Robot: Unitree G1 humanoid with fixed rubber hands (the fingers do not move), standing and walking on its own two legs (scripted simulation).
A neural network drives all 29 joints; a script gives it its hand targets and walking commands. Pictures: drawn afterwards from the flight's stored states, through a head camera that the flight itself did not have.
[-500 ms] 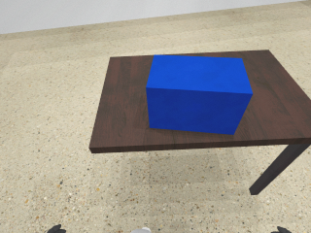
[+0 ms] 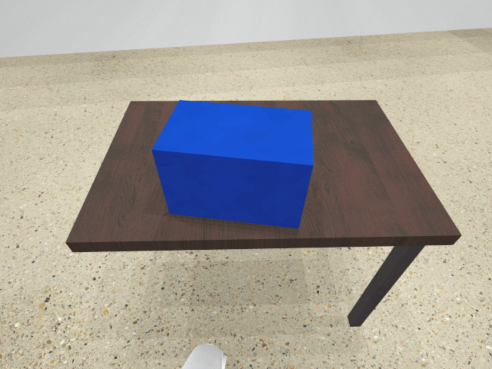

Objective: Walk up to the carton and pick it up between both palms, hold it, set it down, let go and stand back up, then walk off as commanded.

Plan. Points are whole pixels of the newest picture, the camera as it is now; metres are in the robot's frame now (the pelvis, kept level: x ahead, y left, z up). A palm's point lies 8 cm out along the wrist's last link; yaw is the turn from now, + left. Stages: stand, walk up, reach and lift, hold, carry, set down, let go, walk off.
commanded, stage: walk up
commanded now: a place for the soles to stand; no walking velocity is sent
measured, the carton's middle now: (238, 163) +0.55 +0.05 +0.02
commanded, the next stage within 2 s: none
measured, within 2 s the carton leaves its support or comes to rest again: neither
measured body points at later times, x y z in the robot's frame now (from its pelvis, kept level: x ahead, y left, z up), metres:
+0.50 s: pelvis +0.06 -0.01 +0.01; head +0.08 -0.01 +0.46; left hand +0.14 +0.31 -0.09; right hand +0.13 -0.33 -0.10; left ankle +0.17 +0.10 -0.70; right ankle +0.01 -0.05 -0.66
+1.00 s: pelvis +0.06 +0.01 +0.00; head +0.08 -0.01 +0.45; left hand +0.15 +0.33 -0.09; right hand +0.17 -0.30 -0.11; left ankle +0.10 +0.12 -0.70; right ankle +0.07 -0.08 -0.70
